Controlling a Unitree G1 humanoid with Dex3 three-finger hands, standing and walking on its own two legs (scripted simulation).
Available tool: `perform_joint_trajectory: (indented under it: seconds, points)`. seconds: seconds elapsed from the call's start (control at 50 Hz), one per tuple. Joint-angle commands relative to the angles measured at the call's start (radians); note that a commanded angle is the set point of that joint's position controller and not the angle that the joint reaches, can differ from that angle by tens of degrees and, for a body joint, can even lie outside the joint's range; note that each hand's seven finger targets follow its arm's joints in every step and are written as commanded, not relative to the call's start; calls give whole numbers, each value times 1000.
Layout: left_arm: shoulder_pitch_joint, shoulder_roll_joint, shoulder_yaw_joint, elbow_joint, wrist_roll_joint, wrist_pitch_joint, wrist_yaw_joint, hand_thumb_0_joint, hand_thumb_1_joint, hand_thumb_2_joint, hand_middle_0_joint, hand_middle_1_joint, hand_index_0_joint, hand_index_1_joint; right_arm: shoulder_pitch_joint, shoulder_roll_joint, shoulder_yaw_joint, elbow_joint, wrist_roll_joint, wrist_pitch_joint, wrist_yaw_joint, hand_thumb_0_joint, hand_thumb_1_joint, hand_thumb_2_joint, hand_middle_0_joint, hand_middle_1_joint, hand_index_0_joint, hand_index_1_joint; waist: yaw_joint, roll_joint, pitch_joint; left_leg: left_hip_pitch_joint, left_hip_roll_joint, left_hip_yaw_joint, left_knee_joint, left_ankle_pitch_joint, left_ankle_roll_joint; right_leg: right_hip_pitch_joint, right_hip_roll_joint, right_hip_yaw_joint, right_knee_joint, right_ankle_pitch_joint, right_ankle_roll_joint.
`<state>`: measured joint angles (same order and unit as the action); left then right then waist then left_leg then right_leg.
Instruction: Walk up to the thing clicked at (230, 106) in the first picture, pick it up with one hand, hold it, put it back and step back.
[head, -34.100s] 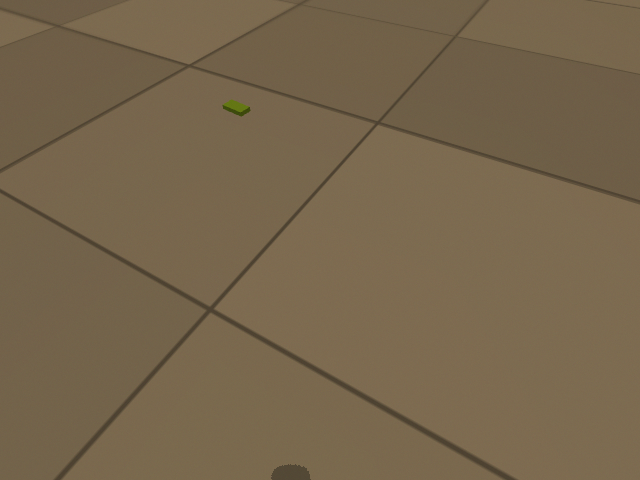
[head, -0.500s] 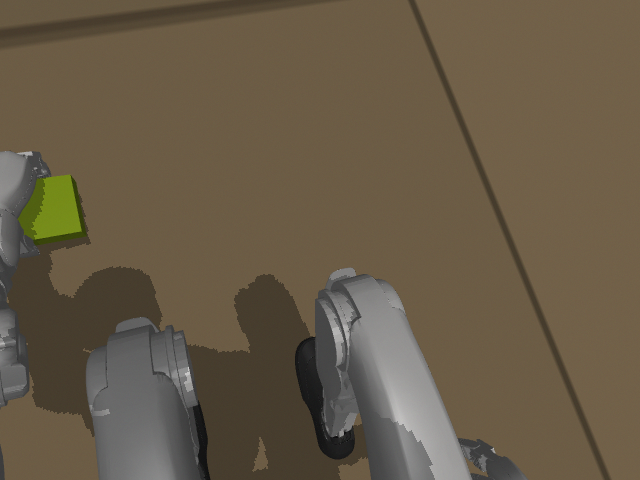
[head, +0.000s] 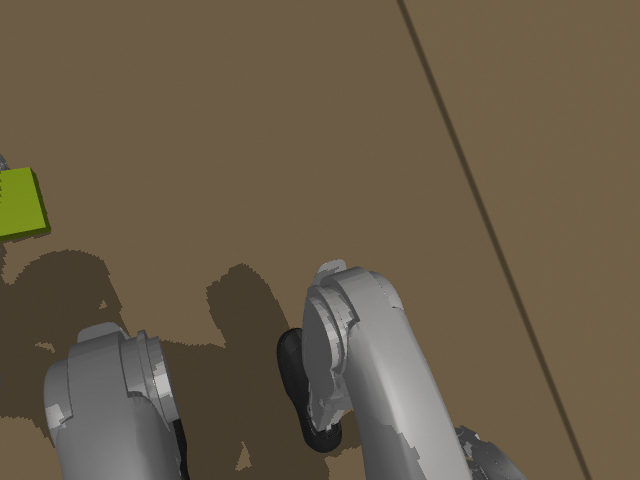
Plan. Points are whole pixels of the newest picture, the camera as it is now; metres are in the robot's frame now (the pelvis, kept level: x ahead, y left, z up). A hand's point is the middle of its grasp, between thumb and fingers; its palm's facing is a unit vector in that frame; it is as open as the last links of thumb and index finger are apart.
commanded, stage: rest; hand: left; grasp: from above
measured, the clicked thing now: out of the picture +0.46 +0.31 -0.26
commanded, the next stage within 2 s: open in 0.86 s
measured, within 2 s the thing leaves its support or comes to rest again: rests again in 0.48 s
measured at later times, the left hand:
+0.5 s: hand out of the picture +0.46 +0.29 -0.26, palm faces -0.47 -0.11 -0.88, open 10.5 cm
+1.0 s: hand out of the picture +0.46 +0.29 -0.27, palm faces -0.46 -0.11 -0.88, open 10.5 cm
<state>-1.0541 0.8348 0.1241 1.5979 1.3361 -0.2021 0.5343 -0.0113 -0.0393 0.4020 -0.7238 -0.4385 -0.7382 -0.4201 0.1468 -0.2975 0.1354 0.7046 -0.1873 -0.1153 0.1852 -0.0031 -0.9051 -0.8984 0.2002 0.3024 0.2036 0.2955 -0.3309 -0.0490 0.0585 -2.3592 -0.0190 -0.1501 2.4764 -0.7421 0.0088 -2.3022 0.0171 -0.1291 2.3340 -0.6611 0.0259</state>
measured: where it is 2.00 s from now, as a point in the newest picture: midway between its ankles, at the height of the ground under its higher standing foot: (246, 444)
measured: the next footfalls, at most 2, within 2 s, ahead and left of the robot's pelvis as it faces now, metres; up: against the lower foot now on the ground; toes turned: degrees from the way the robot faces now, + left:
none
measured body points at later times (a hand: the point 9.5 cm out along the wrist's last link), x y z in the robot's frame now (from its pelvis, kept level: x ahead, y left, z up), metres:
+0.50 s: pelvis -0.01 +0.00 -0.01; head +0.29 +0.10 +0.31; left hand +0.48 +0.29 -0.21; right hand +0.02 -0.27 -0.07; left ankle +0.06 +0.12 -0.28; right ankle +0.10 -0.12 -0.28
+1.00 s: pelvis -0.01 +0.00 -0.01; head +0.28 +0.11 +0.31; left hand +0.48 +0.29 -0.22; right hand +0.01 -0.26 -0.06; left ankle +0.06 +0.12 -0.28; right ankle +0.10 -0.12 -0.28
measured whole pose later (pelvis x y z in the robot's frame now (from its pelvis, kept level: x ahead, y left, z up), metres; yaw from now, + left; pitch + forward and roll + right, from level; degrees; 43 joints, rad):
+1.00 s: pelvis -0.01 +0.00 -0.01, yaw -4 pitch +29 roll -15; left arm -1.12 1.04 0.12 1.79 1.34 -0.22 0.63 -0.01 0.00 0.37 -0.69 -0.46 -0.71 -0.44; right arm 0.13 -0.36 0.29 0.64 -0.24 -0.23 0.24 0.00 -0.90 -0.90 0.20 0.30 0.20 0.30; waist -0.41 -0.14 0.18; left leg -2.35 -0.01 -0.23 2.55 -0.73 0.01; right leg -2.27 0.05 -0.20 2.34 -0.61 0.04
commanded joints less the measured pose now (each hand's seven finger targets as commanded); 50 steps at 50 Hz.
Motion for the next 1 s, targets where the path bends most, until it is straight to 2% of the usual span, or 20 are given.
perform_joint_trajectory:
  seconds: [0.0, 0.02, 0.1, 0.12, 0.16, 0.24, 0.34, 0.36, 0.38, 0.4, 0.42, 0.46, 0.54, 0.56, 0.6, 0.62, 0.7, 0.74, 0.94, 0.98]
  points:
    - [-343, 237, -7, -104, -19, 8, 47, 0, 720, 734, -1078, -550, -1078, -549, 248, -299, -64, 22, -2, -12, 3, 0, -889, -892, 201, 300, 201, 300, -59, 455, -703, 572, 13, 56, -240, 319, 7, 367, 36, -77, -170, 300, -58]
    - [-332, 260, 5, -114, -25, 6, 52, 0, 698, 735, -1071, -542, -1067, -545, 243, -310, -65, 18, 1, -10, 0, 0, -889, -893, 201, 300, 201, 300, -44, 458, -737, 584, 14, 50, -248, 335, 5, 386, 37, -81, -170, 310, -59]
    - [-319, 282, 16, -63, -23, 2, 61, 0, 698, 706, -1051, -567, -1058, -559, 244, -319, -48, 7, -4, -20, 9, 0, -891, -893, 201, 300, 201, 300, -56, 441, -713, 559, 15, 50, -233, 340, 5, 405, 40, -87, -161, 323, -58]
    - [-333, 322, 40, -77, -21, -3, 68, 0, 700, 714, -1047, -576, -1055, -567, 237, -326, -48, -2, -5, -21, 7, 0, -889, -893, 201, 300, 201, 300, -60, 446, -724, 543, 15, 55, -224, 340, 8, 429, 44, -85, -165, 330, -57]
    - [-330, 307, 21, -45, -19, -6, 67, 0, 718, 707, -1054, -592, -1067, -577, 231, -325, -34, -12, -10, -28, 10, 0, -891, -893, 201, 300, 201, 300, -72, 446, -688, 518, 15, 57, -217, 310, 11, 428, 45, -85, -168, 308, -57]
    - [-315, 377, 57, -28, -2, -12, 80, 0, 727, 713, -1063, -588, -1075, -576, 238, -343, -26, -6, -17, -35, 9, 0, -891, -894, 201, 300, 201, 300, -71, 453, -669, 519, 20, 51, -218, 287, 9, 424, 49, -94, -166, 285, -57]
    - [-346, 364, 26, -30, 3, -25, 91, 0, 772, 688, -1073, -609, -1096, -585, 212, -353, -5, -28, -26, -48, 11, 0, -890, -894, 201, 300, 201, 300, -93, 457, -638, 500, 23, 41, -204, 271, 9, 422, 53, -107, -170, 274, -55]
    - [-334, 398, 51, -18, 3, -25, 96, 0, 777, 707, -1088, -603, -1105, -585, 226, -368, -8, -17, -30, -50, 11, 0, -892, -894, 201, 300, 201, 300, -96, 455, -640, 526, 27, 31, -205, 286, 4, 415, 51, -114, -162, 283, -56]
    - [-347, 395, 39, -18, 7, -26, 93, 0, 787, 717, -1094, -614, -1112, -595, 224, -367, -5, -17, -31, -55, 13, 0, -892, -895, 201, 300, 201, 300, -102, 467, -622, 519, 28, 33, -191, 274, 5, 401, 53, -111, -158, 275, -57]
    - [-331, 419, 60, -33, 4, -31, 102, 0, 777, 733, -1090, -615, -1104, -600, 230, -370, -6, -16, -34, -55, 12, 0, -891, -895, 201, 300, 201, 300, -89, 474, -651, 526, 29, 35, -196, 300, 4, 444, 54, -112, -169, 296, -55]
    - [-338, 385, 31, -14, 5, -29, 105, 0, 794, 732, -1104, -621, -1119, -605, 216, -364, 4, -23, -36, -59, 15, 0, -894, -896, 201, 300, 200, 300, -99, 466, -631, 518, 28, 33, -194, 286, 3, 432, 55, -113, -163, 289, -56]
    - [-333, 398, 32, -26, 2, -29, 110, 0, 802, 723, -1106, -620, -1123, -602, 210, -361, 7, -18, -36, -64, 19, 0, -893, -896, 201, 300, 201, 300, -94, 488, -635, 524, 32, 29, -202, 273, 4, 441, 61, -115, -169, 283, -54]
    - [-343, 411, 28, -14, 4, -27, 112, 0, 792, 708, -1089, -620, -1108, -599, 219, -385, 12, -14, -43, -79, 30, 0, -894, -896, 201, 300, 201, 300, -120, 496, -599, 538, 36, 16, -189, 286, -1, 411, 57, -127, -154, 292, -53]
    - [-337, 414, 29, -17, 2, -26, 115, 0, 776, 714, -1086, -615, -1102, -598, 210, -384, 12, -22, -40, -81, 30, 0, -894, -897, 201, 301, 201, 301, -107, 499, -606, 551, 38, 12, -197, 296, -4, 418, 57, -127, -156, 302, -54]
    - [-350, 381, 0, -21, -2, -22, 117, 0, 778, 696, -1087, -602, -1105, -583, 198, -380, 22, -29, -44, -89, 38, 0, -896, -897, 201, 301, 200, 301, -117, 509, -593, 555, 40, 9, -194, 306, -6, 419, 58, -128, -152, 313, -53]
    - [-335, 412, 21, -18, -1, -18, 124, 0, 768, 689, -1080, -599, -1097, -581, 204, -381, 24, -19, -45, -89, 40, 0, -897, -898, 201, 301, 200, 301, -111, 511, -610, 564, 43, 7, -196, 316, -4, 436, 64, -129, -154, 325, -52]
    - [-317, 412, 26, 39, 1, -13, 123, 0, 750, 700, -1064, -599, -1080, -582, 219, -400, 27, -20, -45, -93, 46, 0, -894, -897, 201, 301, 201, 301, -135, 471, -537, 520, 42, -3, -192, 299, -3, 402, 59, -137, -150, 306, -51]
    - [-314, 425, 34, 39, -3, -17, 128, 0, 749, 671, -1063, -591, -1080, -573, 209, -404, 30, -32, -45, -94, 46, 0, -895, -898, 201, 301, 200, 301, -124, 478, -547, 527, 43, -13, -212, 289, -7, 410, 60, -142, -158, 293, -54]
    - [-315, 423, -4, 89, -11, -17, 126, 0, 683, 658, -1017, -606, -1035, -587, 185, -402, 59, -38, -43, -107, 51, 0, -899, -900, 200, 301, 200, 301, -142, 449, -502, 467, 46, -8, -201, 214, 8, 419, 70, -138, -172, 252, -47]
    - [-321, 418, -14, 73, -17, -19, 127, 0, 523, 638, -857, -603, -875, -587, 178, -401, 60, -42, -39, -110, 49, 0, -891, -897, 201, 301, 201, 301, -137, 467, -522, 490, 48, -10, -204, 232, 4, 426, 71, -136, -171, 266, -48]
